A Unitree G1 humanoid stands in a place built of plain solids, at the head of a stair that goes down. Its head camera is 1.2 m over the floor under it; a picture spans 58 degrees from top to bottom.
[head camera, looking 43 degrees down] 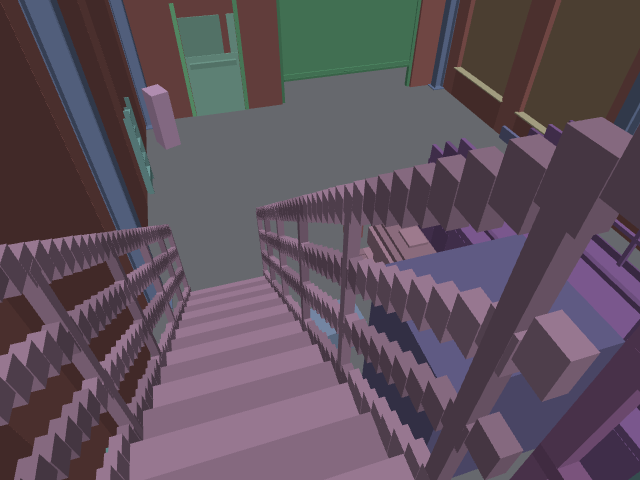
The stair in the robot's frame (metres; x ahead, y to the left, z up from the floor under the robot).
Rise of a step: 0.19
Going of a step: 0.23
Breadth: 1.01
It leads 17 degrees to the left of straight ahead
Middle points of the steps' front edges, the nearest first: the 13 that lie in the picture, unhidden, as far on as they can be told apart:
0.62 0.25 -0.37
0.84 0.32 -0.56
1.06 0.38 -0.75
1.29 0.45 -0.94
1.51 0.52 -1.12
1.73 0.59 -1.31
1.95 0.65 -1.50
2.18 0.72 -1.69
2.40 0.79 -1.87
2.62 0.86 -2.06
2.85 0.93 -2.25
3.07 0.99 -2.44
3.29 1.06 -2.62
